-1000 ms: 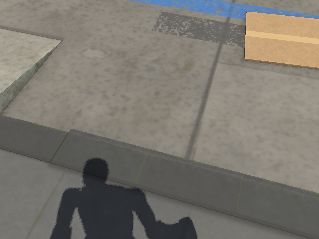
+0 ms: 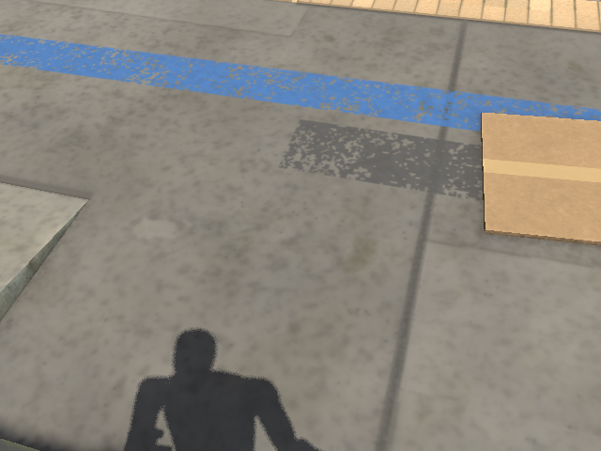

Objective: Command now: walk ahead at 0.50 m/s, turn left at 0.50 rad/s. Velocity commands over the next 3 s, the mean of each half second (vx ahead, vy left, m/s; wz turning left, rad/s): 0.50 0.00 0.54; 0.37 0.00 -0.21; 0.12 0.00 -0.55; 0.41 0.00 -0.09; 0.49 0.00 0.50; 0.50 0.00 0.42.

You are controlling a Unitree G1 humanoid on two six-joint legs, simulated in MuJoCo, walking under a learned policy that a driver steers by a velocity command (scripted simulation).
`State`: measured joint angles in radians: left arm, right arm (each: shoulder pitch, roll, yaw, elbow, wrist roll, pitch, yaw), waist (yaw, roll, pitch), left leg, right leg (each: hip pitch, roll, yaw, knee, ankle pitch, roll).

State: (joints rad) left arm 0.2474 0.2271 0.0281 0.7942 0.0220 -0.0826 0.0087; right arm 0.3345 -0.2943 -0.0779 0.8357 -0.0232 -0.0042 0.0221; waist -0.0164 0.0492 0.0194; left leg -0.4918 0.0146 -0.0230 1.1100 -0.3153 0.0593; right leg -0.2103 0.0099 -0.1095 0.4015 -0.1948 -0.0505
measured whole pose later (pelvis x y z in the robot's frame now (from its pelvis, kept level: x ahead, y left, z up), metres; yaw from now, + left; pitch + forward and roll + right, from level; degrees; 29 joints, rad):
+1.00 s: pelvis +0.49 +0.11 -0.11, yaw +9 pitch +0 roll +3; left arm 0.09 0.25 0.05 0.81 0.04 -0.03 -0.06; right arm 0.49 -0.23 -0.02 0.97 -0.02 -0.07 -0.07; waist -0.10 -0.04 0.06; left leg -0.06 -0.06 0.18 1.07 -0.78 0.07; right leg -0.42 0.01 -0.07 0.35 0.44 -0.07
